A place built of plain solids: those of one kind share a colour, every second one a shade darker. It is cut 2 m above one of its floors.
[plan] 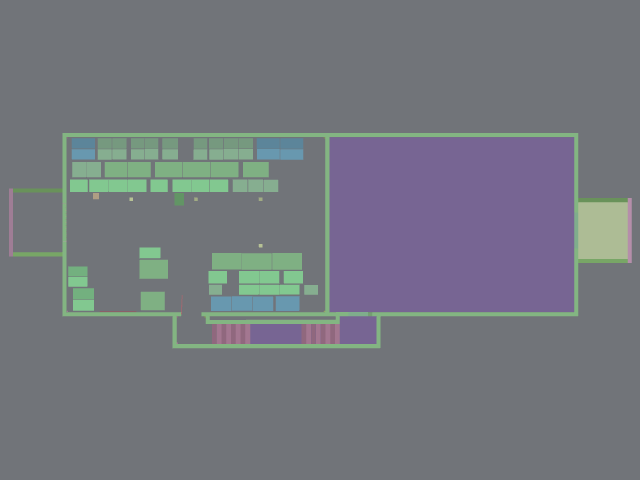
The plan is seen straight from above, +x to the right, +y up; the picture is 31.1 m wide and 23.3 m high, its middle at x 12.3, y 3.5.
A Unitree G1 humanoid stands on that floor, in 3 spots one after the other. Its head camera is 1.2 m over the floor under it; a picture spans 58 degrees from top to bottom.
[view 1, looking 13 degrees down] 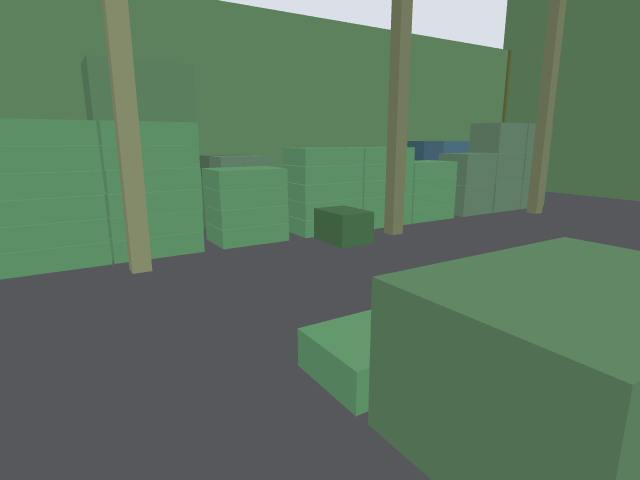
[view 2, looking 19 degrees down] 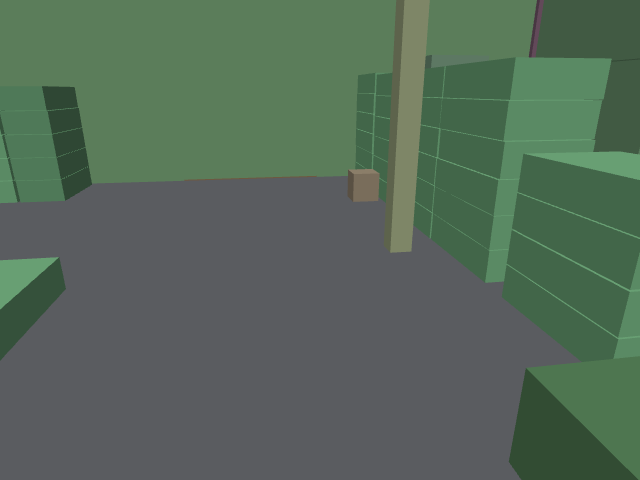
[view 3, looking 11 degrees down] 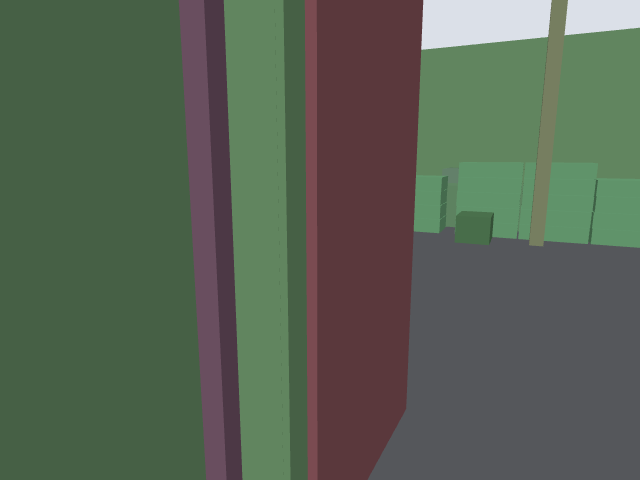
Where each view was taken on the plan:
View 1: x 2.50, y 1.25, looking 58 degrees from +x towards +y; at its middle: case_single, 5.32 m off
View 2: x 6.28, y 4.35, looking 171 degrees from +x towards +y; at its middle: ground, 3.69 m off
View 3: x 6.05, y -1.06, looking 115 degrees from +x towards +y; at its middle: leaf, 1.10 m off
